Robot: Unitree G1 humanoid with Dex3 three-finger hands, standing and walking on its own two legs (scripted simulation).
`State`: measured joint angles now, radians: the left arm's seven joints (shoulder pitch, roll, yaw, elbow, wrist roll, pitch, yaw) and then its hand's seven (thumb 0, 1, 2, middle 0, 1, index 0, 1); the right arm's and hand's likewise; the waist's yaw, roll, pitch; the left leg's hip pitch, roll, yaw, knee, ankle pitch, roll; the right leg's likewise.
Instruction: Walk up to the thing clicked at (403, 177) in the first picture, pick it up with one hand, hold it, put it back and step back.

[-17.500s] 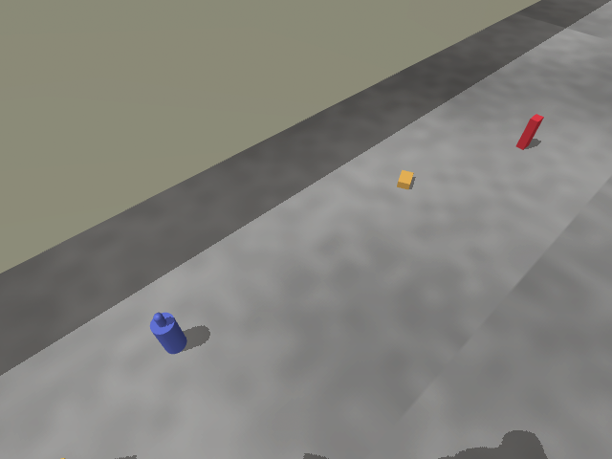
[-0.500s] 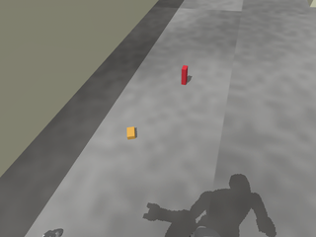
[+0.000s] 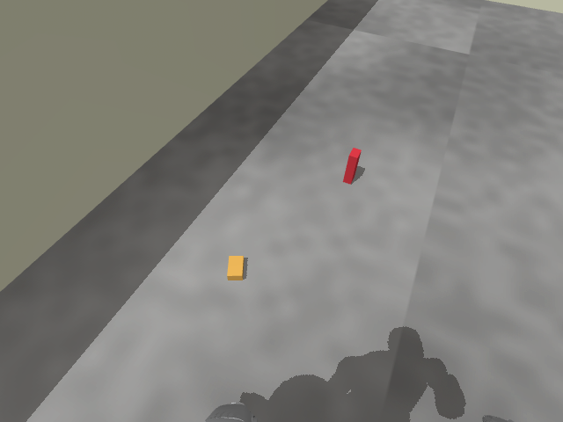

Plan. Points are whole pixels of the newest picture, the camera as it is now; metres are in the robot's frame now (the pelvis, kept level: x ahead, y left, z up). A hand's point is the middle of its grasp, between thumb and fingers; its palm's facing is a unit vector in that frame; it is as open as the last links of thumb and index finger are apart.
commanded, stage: walk up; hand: left
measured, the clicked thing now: (235, 267) +0.75 +0.24 -0.74
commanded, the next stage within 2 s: none
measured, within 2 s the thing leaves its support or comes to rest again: neither
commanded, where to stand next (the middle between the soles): +0.39 +0.01 m, yaw -3 degrees
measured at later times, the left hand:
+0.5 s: hand (144, 341) +0.24 +0.27 -0.12, palm faces -0.11 -0.90 -0.43, open 7.4 cm
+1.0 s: hand (141, 296) +0.34 +0.32 -0.16, palm faces -0.09 -0.93 -0.35, open 7.4 cm
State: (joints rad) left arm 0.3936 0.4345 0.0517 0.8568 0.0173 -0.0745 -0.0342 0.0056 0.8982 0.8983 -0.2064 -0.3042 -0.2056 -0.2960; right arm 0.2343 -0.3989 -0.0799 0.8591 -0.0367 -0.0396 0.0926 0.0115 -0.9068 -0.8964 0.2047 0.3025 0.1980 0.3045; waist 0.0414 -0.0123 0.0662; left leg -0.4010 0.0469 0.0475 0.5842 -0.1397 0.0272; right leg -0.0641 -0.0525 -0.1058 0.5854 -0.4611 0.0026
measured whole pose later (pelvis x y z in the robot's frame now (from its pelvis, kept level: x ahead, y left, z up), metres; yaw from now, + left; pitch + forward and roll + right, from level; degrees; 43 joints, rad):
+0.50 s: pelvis +0.16 -0.01 +0.00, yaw -3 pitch -3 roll +0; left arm 0.30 0.40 0.05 0.88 0.02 -0.08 -0.05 0.01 0.90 0.90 -0.20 -0.30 -0.20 -0.30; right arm 0.37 -0.42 -0.07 0.83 -0.01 -0.03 0.05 0.01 -0.90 -0.90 0.21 0.30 0.20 0.30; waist -0.03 0.06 0.09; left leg -0.17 0.05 0.09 0.71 -0.44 0.03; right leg -0.36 -0.03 -0.05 0.58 -0.16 -0.01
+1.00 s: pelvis +0.29 +0.05 +0.00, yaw -2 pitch -3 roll -1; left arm 0.32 0.43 0.02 0.88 0.01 -0.01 -0.01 0.01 0.90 0.90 -0.20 -0.30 -0.20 -0.30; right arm 0.28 -0.39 -0.06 0.88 -0.02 -0.06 0.04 0.01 -0.91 -0.90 0.21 0.30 0.20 0.30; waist 0.00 -0.05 0.08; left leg -0.36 0.04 0.06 0.64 -0.23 0.03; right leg -0.34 -0.03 0.02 0.95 -0.48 -0.03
